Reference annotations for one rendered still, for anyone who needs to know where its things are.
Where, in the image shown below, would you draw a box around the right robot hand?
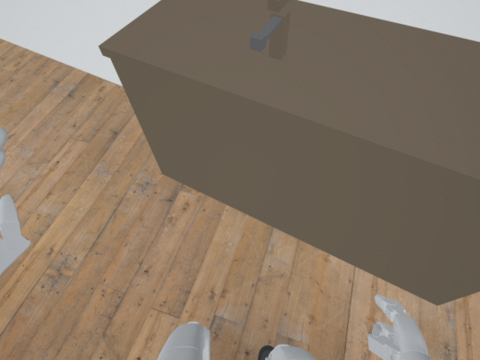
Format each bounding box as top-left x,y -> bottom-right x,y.
367,295 -> 429,360

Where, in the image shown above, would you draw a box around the left robot thigh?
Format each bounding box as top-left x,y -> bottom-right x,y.
157,323 -> 210,360

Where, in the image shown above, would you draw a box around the robot right shin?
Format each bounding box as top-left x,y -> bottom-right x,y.
269,344 -> 289,354

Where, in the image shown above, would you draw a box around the left robot hand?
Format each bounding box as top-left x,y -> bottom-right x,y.
0,127 -> 31,275

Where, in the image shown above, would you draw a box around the tap lever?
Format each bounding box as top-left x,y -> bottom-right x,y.
250,16 -> 283,52

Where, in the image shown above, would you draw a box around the counter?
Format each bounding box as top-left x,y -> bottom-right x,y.
99,0 -> 480,306

